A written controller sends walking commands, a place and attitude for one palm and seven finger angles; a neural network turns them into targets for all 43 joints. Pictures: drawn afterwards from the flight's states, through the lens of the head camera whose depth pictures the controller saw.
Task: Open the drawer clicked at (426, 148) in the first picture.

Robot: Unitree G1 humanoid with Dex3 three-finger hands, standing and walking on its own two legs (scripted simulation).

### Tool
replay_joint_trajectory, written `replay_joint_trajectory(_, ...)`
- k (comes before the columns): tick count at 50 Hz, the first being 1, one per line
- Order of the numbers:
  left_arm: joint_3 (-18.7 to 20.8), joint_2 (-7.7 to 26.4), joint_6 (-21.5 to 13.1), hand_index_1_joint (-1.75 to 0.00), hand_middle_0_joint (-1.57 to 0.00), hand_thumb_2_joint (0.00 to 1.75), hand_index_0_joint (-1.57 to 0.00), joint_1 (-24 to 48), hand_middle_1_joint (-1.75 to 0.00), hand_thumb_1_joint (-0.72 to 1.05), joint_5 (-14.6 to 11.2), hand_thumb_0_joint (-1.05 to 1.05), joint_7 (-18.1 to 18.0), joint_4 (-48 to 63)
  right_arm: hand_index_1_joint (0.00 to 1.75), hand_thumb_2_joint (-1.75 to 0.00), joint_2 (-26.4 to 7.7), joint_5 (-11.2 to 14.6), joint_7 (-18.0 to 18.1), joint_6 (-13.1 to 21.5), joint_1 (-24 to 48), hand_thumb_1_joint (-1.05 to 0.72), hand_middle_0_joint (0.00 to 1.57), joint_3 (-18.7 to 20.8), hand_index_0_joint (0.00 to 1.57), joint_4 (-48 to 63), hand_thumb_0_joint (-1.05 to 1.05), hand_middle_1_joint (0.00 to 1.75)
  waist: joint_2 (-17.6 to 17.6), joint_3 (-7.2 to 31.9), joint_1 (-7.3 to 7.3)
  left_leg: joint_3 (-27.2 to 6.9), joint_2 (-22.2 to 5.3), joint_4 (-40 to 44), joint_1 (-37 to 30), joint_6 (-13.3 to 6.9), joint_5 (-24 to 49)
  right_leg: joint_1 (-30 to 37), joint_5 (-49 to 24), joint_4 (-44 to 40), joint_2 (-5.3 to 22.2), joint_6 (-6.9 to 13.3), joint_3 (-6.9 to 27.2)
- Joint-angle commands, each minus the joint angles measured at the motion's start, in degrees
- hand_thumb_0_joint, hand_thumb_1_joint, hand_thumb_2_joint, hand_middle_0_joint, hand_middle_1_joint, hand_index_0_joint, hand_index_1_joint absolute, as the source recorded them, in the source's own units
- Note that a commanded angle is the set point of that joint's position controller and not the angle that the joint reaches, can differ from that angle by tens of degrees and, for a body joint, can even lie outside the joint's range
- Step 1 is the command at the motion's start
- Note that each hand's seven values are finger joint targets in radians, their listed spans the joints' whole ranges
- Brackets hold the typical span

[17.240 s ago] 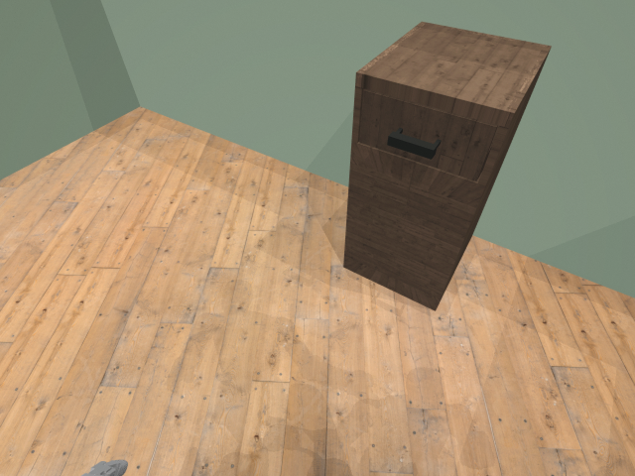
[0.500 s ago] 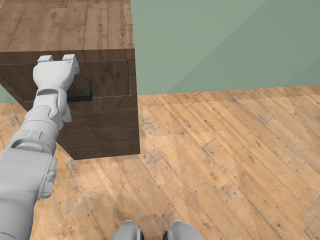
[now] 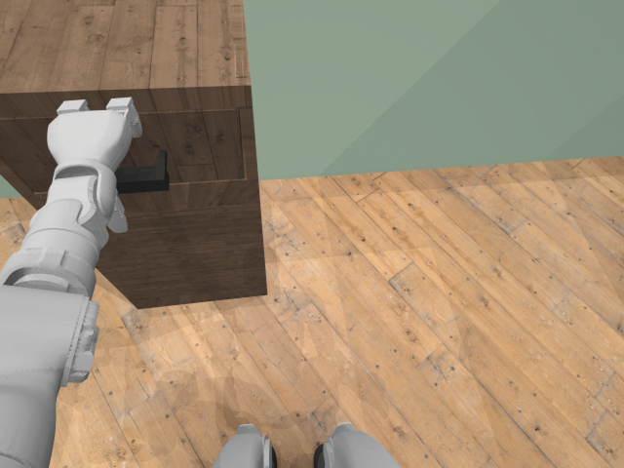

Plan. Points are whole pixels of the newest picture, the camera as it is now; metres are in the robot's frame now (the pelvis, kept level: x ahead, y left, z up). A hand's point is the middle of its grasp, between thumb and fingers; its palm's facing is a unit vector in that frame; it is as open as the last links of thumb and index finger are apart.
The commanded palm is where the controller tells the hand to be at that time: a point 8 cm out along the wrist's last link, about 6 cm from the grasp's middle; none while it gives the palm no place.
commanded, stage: lower the fingers behind the handle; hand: left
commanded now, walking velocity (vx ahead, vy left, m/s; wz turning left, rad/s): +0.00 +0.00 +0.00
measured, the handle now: (126, 169) +0.56 +0.24 -0.02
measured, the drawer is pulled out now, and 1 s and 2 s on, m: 0.00 0.00 0.00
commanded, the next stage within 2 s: lift the fingers back up to retry in 1.56 s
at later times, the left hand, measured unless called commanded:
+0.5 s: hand (113, 169) +0.51 +0.23 +0.03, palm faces +0.01 +0.00 -1.00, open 13.7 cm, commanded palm +0.52 +0.21 +0.04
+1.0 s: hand (113, 171) +0.51 +0.23 +0.03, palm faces +0.02 +0.01 -1.00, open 13.9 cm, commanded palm +0.53 +0.21 +0.01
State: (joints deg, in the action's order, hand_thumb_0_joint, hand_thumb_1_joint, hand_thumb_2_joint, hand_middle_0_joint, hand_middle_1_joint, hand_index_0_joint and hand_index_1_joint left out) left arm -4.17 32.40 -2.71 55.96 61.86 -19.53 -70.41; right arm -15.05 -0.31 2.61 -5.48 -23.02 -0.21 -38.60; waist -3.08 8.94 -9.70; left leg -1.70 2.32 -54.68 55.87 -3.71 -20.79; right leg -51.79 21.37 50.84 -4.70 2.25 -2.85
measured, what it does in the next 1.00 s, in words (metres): lowers itself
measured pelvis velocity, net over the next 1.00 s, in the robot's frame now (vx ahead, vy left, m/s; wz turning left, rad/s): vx -0.05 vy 0.00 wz -0.01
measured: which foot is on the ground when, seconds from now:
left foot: down 0.00-1.00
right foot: down 0.00-1.00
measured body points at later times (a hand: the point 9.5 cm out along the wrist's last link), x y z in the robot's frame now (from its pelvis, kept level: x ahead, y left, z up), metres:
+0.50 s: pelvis -0.02 +0.00 -0.02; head +0.10 +0.02 +0.41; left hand +0.51 +0.23 +0.09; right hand -0.01 -0.27 -0.13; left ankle +0.04 +0.07 -0.68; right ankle +0.02 -0.10 -0.68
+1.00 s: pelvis -0.05 +0.00 -0.05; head +0.08 +0.02 +0.38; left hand +0.51 +0.23 +0.08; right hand -0.05 -0.27 -0.16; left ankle +0.04 +0.07 -0.68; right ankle +0.02 -0.10 -0.68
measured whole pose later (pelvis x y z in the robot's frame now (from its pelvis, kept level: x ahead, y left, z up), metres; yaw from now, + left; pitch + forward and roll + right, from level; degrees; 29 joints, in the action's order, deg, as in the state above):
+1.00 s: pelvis -0.05 +0.00 -0.05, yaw -1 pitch +25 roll -4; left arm -6.8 37.5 1.2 66.0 62.2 -15.2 -70.6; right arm -15.3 1.2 4.0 -3.6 -21.0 -3.3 -37.1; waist -2.7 10.0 -12.3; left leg -1.5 2.0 -68.9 72.3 -3.8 -22.2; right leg -68.4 23.3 65.8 -4.6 2.4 -4.3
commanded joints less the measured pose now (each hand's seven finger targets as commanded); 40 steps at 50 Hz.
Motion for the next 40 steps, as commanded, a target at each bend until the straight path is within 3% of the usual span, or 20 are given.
replay_joint_trajectory(1, 1.59, 11.96, 1.72, -1.2, -0.3, 0.3, -0.3, 27.45, -1.2, -0.5, 0.1, 0.0, -0.79, 6.92, 0.3, -0.9, -10.5, 0.01, 0.83, 1.04, -8.59, -0.9, 0.2, 3.46, 0.2, 2.61, 0.0, 0.3, -1.99, 17.23, -3.84, -1.6, -1.22, 7.25, -17.24, -0.12, 0.8, 3.08, 0.18, -9.16, 0.55, -0.29, 2.23)
replay_joint_trajectory(3, 0.97, 10.56, 1.88, -1.2, -0.3, 0.3, -0.3, 27.69, -1.2, -0.5, 0.26, 0.0, -0.84, 6.75, 0.3, -0.9, -10.45, -0.22, 0.73, 1.07, -8.64, -0.9, 0.2, 3.67, 0.2, 2.54, 0.0, 0.3, -2.17, 18.18, -4.06, -1.85, -1.28, 6.85, -18.3, -0.12, 2.23, 2.17, -0.55, -8.62, 0.5, -0.16, 1.91)
replay_joint_trajectory(6, 1.53, 11.08, 1.98, -1.2, -0.3, 0.3, -0.3, 26.77, -1.2, -0.5, 0.84, 0.0, -1.13, 6.68, 0.3, -0.9, -10.42, -0.39, 0.48, 0.88, -8.95, -0.9, 0.2, 3.69, 0.2, 2.62, 0.0, 0.3, -3.61, 19.41, -3.34, -1.85, -1.25, 6.02, -18.59, 0.07, 3.95, 1.89, -1.46, -7.72, 0.41, -0.03, 1.82)
replay_joint_trajectory(9, -0.56, 7.45, 2.22, -1.2, -0.3, 0.3, -0.3, 26.27, -1.2, -0.5, 0.86, 0.0, -0.94, 5.49, 0.3, -0.9, -10.23, -0.51, 0.14, 0.69, -8.81, -0.9, 0.2, 3.9, 0.2, 2.39, 0.0, 0.3, -2.91, 18.04, -4.14, -2.54, -1.6, 5.5, -19.17, 0.29, 4.26, -0.75, -1.34, -7.02, 0.33, -0.01, 1.29)
replay_joint_trajectory(11, 0.47, 8.86, 2.8, -1.2, -0.3, 0.3, -0.3, 25.48, -1.2, -0.5, 1.22, 0.0, -1.15, 3.73, 0.3, -0.9, -10.5, -0.49, 0.11, 0.57, -8.46, -0.9, 0.2, 3.74, 0.2, 2.28, 0.0, 0.3, -1.69, 16.68, -4.1, -2.6, -1.59, 5.15, -17.07, 0.2, 1.92, -1.57, 0.12, -6.74, 0.39, -0.06, 1.36)
replay_joint_trajectory(13, -1.28, 6.51, 3.03, -1.2, -0.3, 0.3, -0.3, 27.07, -1.2, -0.5, 1.07, 0.0, -1.05, 4.2, 0.3, -0.9, -10.37, -0.61, -0.05, 0.73, -8.1, -0.9, 0.2, 3.81, 0.2, 2.4, 0.0, 0.3, -2.06, 16.63, -4.86, -2.61, -1.55, 4.78, -16.45, 0.09, 0.89, -2.61, 0.67, -6.36, 0.54, -0.03, 1.36)
replay_joint_trajectory(14, 0.02, 8.38, 3.2, -1.2, -0.3, 0.3, -0.3, 26.09, -1.2, -0.5, 1.55, 0.0, -1.13, 3.22, 0.3, -0.9, -10.6, -0.57, -0.03, 0.67, -8.36, -0.9, 0.2, 3.77, 0.2, 2.32, 0.0, 0.3, -2.2, 16.96, -4.34, -2.58, -1.53, 4.52, -16.03, 0.13, 0.51, -2.78, 0.95, -5.94, 0.57, -0.06, 1.35)
replay_joint_trajectory(19, -1.8, 7.03, 4.75, -1.2, -0.3, 0.3, -0.3, 26.11, -1.2, -0.5, 1.67, 0.0, -0.35, 1.01, 0.3, -0.9, -10.61, -0.31, 0.05, 0.7, -7.94, -0.9, 0.2, 3.34, 0.2, 2.85, 0.0, 0.3, -0.86, 15.64, -5.19, -2.3, -1.29, 3.34, -12.3, -0.14, -2.69, -4.16, 2.93, -5.06, 0.63, -0.26, 1.4)
replay_joint_trajectory(20, -0.05, 9.89, 4.94, -1.2, -0.3, 0.3, -0.3, 26.47, -1.2, -0.5, 2.12, 0.0, -0.35, 0.68, 0.3, -0.9, -10.88, -0.28, 0.2, 0.62, -7.87, -0.9, 0.2, 3.13, 0.2, 2.69, 0.0, 0.3, -1.39, 15.76, -4.93, -2.39, -1.47, 3.05, -11.72, -0.08, -2.82, -4.51, 2.98, -4.49, 0.72, -0.18, 1.38)
replay_joint_trajectory(22, -1.94, 7.71, 5.47, -1.2, -0.3, 0.3, -0.3, 26.69, -1.2, -0.5, 2.14, 0.0, 0.15, 0.61, 0.3, -0.9, -10.59, -0.26, 0.15, 0.71, -7.78, -0.9, 0.2, 3.1, 0.2, 3.02, 0.0, 0.3, -1.61, 16.22, -5.32, -2.18, -1.32, 2.4, -11.07, -0.18, -3.8, -5.12, 3.75, -4.2, 0.67, -0.25, 1.4)
replay_joint_trajectory(25, -1.5, 8.6, 5.83, -1.2, -0.3, 0.3, -0.3, 26.5, -1.2, -0.5, 2.15, 0.0, 1.0, -0.23, 0.3, -0.9, -10.78, -0.15, 0.39, 0.81, -7.61, -0.9, 0.2, 2.86, 0.2, 3.31, 0.0, 0.3, -1.26, 15.79, -5.45, -2.51, -1.5, 1.84, -9.78, -0.21, -5.29, -6.41, 4.71, -3.33, 0.74, -0.31, 1.29)
replay_joint_trajectory(27, -3.17, 7.21, 6.18, -1.2, -0.3, 0.3, -0.3, 26.78, -1.2, -0.5, 2.17, 0.0, 1.66, -0.32, 0.3, -0.9, -10.66, 0.06, 0.52, 0.99, -7.01, -0.9, 0.2, 2.6, 0.2, 3.82, 0.0, 0.3, -1.73, 14.73, -5.79, -2.54, -1.39, 1.76, -8.49, -0.24, -7.83, -7.57, 6.31, -3.13, 0.83, -0.29, 1.41)
replay_joint_trajectory(31, -1.67, 10.72, 6.37, -1.2, -0.3, 0.3, -0.3, 26.67, -1.2, -0.5, 2.25, 0.0, 2.88, -1.13, 0.3, -0.9, -10.99, 0.33, 1.18, 1.47, -6.7, -0.9, 0.2, 2.03, 0.2, 4.21, 0.0, 0.3, -0.64, 15.27, -5.74, -2.2, -1.36, 0.5, -5.07, -0.57, -10.16, -7.63, 8.4, -2.09, 0.92, -0.36, 1.67)
replay_joint_trajectory(33, -2.94, 9.24, 6.24, -1.2, -0.3, 0.3, -0.3, 27.85, -1.2, -0.5, 1.63, 0.0, 3.7, 0.0, 0.3, -0.9, -10.73, 0.43, 1.27, 1.86, -6.68, -0.9, 0.2, 2.05, 0.2, 4.28, 0.0, 0.3, -0.81, 14.45, -6.4, -2.26, -1.46, 0.54, -4.55, -0.63, -11.13, -8.41, 8.94, -1.87, 0.96, -0.43, 1.59)
replay_joint_trajectory(35, -2.02, 11.21, 6.12, -1.2, -0.3, 0.3, -0.3, 26.7, -1.2, -0.5, 2.13, 0.0, 4.35, -0.78, 0.3, -0.9, -11.08, 0.61, 1.54, 1.99, -6.54, -0.9, 0.2, 1.66, 0.2, 4.56, 0.0, 0.3, -1.05, 15.1, -5.81, -2.58, -1.42, -0.17, -3.53, -0.65, -11.41, -8.99, 9.61, -0.83, 0.87, -0.31, 1.55)
replay_joint_trajectory(37, -3.58, 9.03, 5.91, -1.2, -0.3, 0.3, -0.3, 27.09, -1.2, -0.5, 1.99, 0.0, 4.84, 0.15, 0.3, -0.9, -10.92, 0.63, 1.5, 2.32, -6.28, -0.9, 0.2, 1.81, 0.2, 4.65, 0.0, 0.3, -1.75, 15.06, -6.17, -2.83, -1.5, -0.55, -3.73, -0.64, -12.38, -10.69, 10.22, -0.45, 0.89, -0.33, 1.52)
replay_joint_trajectory(40, -2.21, 11.54, 5.67, -1.2, -0.3, 0.3, -0.3, 26.63, -1.2, -0.5, 1.75, 0.0, 5.48, -0.2, 0.3, -0.9, -11.19, 0.76, 1.76, 2.63, -6.17, -0.9, 0.2, 1.43, 0.2, 4.7, 0.0, 0.3, -0.86, 15.48, -5.95, -2.91, -1.51, -1.42, -1.55, -0.75, -13.54, -10.79, 11.48, 0.56, 0.9, -0.3, 1.56)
